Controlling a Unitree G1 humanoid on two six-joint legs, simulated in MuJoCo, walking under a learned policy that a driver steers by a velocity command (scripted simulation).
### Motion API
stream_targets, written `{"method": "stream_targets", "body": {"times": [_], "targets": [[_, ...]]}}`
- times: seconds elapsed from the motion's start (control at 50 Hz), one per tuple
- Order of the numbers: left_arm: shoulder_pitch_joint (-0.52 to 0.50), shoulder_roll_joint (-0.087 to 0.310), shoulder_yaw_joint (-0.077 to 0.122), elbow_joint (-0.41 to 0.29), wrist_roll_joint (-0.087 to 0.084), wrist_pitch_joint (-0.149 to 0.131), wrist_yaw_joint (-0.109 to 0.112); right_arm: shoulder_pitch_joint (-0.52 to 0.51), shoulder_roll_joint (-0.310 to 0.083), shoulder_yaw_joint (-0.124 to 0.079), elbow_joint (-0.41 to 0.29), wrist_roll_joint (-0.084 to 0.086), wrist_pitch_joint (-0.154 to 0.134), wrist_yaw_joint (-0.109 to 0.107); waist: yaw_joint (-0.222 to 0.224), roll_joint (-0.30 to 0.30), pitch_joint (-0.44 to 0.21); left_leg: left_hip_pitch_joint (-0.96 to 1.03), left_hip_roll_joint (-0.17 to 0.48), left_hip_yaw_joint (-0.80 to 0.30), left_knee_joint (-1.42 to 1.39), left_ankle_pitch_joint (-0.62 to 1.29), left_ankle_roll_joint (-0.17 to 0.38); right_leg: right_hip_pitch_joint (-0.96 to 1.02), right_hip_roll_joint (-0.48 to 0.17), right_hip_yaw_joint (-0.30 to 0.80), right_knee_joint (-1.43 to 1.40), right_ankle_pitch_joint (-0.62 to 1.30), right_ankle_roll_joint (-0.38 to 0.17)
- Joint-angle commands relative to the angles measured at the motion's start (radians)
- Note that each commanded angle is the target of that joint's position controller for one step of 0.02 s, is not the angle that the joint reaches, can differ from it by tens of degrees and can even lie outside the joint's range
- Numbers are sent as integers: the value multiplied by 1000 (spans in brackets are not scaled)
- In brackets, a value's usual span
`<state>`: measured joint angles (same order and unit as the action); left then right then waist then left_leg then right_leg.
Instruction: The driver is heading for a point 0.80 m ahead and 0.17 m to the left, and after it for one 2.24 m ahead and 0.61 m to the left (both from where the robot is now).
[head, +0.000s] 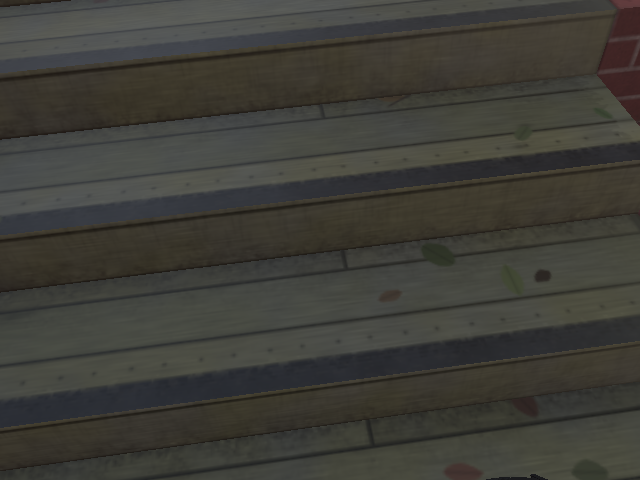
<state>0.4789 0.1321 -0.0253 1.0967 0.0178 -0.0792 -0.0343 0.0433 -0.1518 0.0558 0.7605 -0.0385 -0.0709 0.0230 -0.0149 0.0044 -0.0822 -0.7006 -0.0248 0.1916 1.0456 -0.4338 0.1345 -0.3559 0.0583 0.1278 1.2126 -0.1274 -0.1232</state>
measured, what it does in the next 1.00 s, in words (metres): climbs, turning left: right foot 0.15 m higher, then left foot 0.15 m higher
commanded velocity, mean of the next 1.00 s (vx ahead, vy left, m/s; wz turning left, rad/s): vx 0.50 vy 0.00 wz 0.35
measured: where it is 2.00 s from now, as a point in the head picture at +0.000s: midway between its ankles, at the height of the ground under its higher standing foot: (157, 66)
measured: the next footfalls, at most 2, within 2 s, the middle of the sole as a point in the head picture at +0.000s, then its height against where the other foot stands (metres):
right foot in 0.42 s outside the picture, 0.15 m higher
left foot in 0.96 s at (210, 341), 0.15 m higher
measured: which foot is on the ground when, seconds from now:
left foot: down 0.00-0.44, up 0.46-0.94, down 0.96-1.00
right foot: up 0.00-0.40, down 0.42-1.00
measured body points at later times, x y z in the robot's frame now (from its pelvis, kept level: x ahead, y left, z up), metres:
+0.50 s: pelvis +0.28 -0.04 +0.14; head +0.29 -0.02 +0.58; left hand +0.50 +0.16 +0.07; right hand +0.21 -0.25 -0.01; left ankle +0.10 +0.07 -0.51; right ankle +0.39 -0.13 -0.51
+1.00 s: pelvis +0.53 +0.09 +0.24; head +0.56 +0.09 +0.69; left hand +0.38 +0.27 +0.10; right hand +0.83 +0.04 +0.18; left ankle +0.62 +0.21 -0.37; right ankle +0.40 -0.14 -0.47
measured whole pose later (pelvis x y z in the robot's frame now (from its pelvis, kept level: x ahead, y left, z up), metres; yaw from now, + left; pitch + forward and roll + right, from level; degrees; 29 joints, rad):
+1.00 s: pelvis +0.53 +0.09 +0.24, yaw +25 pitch +4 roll +1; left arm 0.46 0.15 0.00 1.01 0.00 -0.04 0.05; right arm -0.02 -0.13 0.06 0.59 0.02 -0.02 0.07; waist 0.02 -0.01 -0.02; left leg -0.92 0.02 0.17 1.26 -0.45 0.13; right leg 0.05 -0.23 -0.29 0.46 -0.17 0.04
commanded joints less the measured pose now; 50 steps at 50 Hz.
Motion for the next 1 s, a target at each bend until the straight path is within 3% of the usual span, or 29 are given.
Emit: {"method": "stream_targets", "body": {"times": [0.02,0.06,0.12,0.16,0.22,0.28,0.32,0.34,0.36,0.38,0.42,0.44,0.46,0.48,0.5,0.52,0.56,0.62,0.66,0.7,0.8,0.86,0.88,0.9,0.92,0.94,0.96,0.98,1.0], "targets": [[-354,-17,-8,-304,-16,-58,-58,317,36,-8,195,-9,21,-8,-42,15,59,415,336,-831,-706,-120,122,-707,23,121,935,6,-63],[-246,-68,-33,-327,-21,-32,-37,275,121,6,264,-15,11,21,81,-77,102,311,240,-505,-662,111,21,-766,2,137,1026,36,-99],[-168,-83,-66,-332,-43,-7,-15,191,76,-2,252,-22,14,41,169,-40,135,158,160,-204,-687,199,-43,-800,-38,85,826,111,-59],[-296,-61,-73,-368,-21,8,8,221,37,4,269,-24,-8,41,139,13,123,38,127,-124,-733,280,-12,-728,-35,-46,740,230,-5],[-425,-116,-105,-425,-8,12,21,438,-25,-1,330,4,-8,16,55,112,114,316,179,-306,-745,248,44,-1030,-106,-127,901,121,37],[-711,-75,-122,-558,-6,-27,-4,623,-21,-6,343,22,28,-40,-63,63,103,566,215,-456,-778,248,21,-1164,-196,-192,632,48,100],[-878,-95,-145,-631,-3,-42,-15,658,-63,-36,320,41,35,-80,-106,59,98,513,303,-510,-985,346,72,-910,-225,-212,320,-107,126],[-904,-82,-143,-645,-8,-39,-22,679,-72,-44,328,49,42,-90,-101,55,97,591,311,-467,-1031,428,75,-847,-213,-239,184,-168,121],[-796,-64,-126,-607,-25,-42,-28,582,-67,-40,320,47,32,-80,-8,133,35,520,251,-347,-1000,821,73,-501,-132,-326,0,-224,81],[-712,-7,-89,-585,-26,-51,-15,641,-80,-37,329,12,15,-62,29,196,-87,529,238,-312,-891,1432,83,-232,-24,-378,26,-219,57],[-324,167,1,-489,-24,-43,1,476,-207,-72,286,15,10,-60,254,331,-220,699,251,-316,-516,1837,45,-11,-63,-127,-190,-326,-32],[-94,247,38,-403,0,-44,-2,392,-163,-69,229,14,-15,-50,316,153,-385,437,163,-292,-214,1568,41,341,-239,193,-325,-366,-115],[39,335,77,-327,25,-13,16,403,-11,-53,193,19,-41,-23,277,-270,-474,57,-29,-317,184,511,-5,610,-458,736,-778,-518,-246],[-40,273,67,-318,30,5,48,346,2,-63,178,7,-60,13,244,-236,-428,-74,-58,-482,643,272,-25,498,-522,948,-924,-588,-229],[-151,180,43,-283,-1,22,56,198,38,-65,86,32,-50,34,176,-169,-195,-234,-32,-424,894,283,-23,319,-512,791,-916,-582,-159],[-192,25,5,-214,16,23,44,118,56,-48,3,39,-41,43,107,-87,-23,-340,1,-364,998,317,8,141,-471,527,-854,-477,-109],[-230,-83,-10,-122,30,11,23,214,76,-41,-7,58,1,28,-25,-2,78,-335,30,-371,1101,352,54,-19,-397,157,-812,-219,4],[-270,-63,-1,-88,24,10,1,265,128,-2,-31,79,40,23,-114,-29,133,-436,64,-380,1012,377,65,-70,-332,-149,-859,-123,83],[-311,-18,-3,-111,42,9,7,208,85,2,-65,54,56,7,-132,-34,151,-375,52,-309,847,495,8,-216,-282,-294,-899,-89,60],[-251,38,-7,-113,62,-1,18,150,62,-4,-75,42,68,-12,-97,-56,131,-443,48,-267,958,530,-38,-151,-316,-298,-919,-32,14],[13,137,25,-85,23,16,69,-147,48,17,-234,47,63,-6,46,-66,152,-884,130,-268,934,295,-79,344,-402,-234,-980,-100,37],[19,167,40,-126,24,35,108,-263,16,30,-312,51,63,28,71,-50,144,-662,204,-119,636,276,-96,268,-394,-301,-1146,-86,12],[27,210,59,-113,-1,40,119,-350,59,50,-346,68,58,43,82,-91,153,-479,236,-105,449,164,-72,210,-407,-321,-1259,-14,-3],[-8,215,60,-115,-14,35,114,-328,26,35,-326,82,54,53,53,-65,168,-223,178,20,275,118,-39,119,-358,-415,-1255,207,-5],[58,245,61,-95,-14,22,102,-282,8,11,-308,62,46,45,33,-106,62,-14,58,119,321,41,-1,181,-369,-429,-1115,893,-38],[27,331,78,-111,-21,21,102,-116,-33,-18,-276,71,38,49,-57,-217,-19,66,11,91,245,13,36,336,-402,-425,-957,1422,-33],[-32,375,89,-139,-33,30,98,80,-125,-62,-229,65,31,50,-161,-284,-131,184,-67,56,43,-21,83,472,-386,-415,-731,1603,-13],[-66,381,99,-178,-37,18,95,228,-231,-111,-176,59,39,53,-215,-267,-225,446,-47,-170,-152,84,114,350,-358,-357,-498,1343,19],[-44,211,59,-270,-9,-9,65,311,-368,-154,-154,48,60,33,-150,147,-368,817,181,-793,-413,-115,268,-116,-171,-285,-72,648,108]]}}
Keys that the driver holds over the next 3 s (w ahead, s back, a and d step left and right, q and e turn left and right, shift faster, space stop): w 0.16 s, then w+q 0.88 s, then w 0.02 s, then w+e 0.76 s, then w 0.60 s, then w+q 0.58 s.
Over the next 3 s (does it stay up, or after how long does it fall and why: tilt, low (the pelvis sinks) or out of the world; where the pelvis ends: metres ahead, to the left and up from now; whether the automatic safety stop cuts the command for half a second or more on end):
stays up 1.63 0.34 0.81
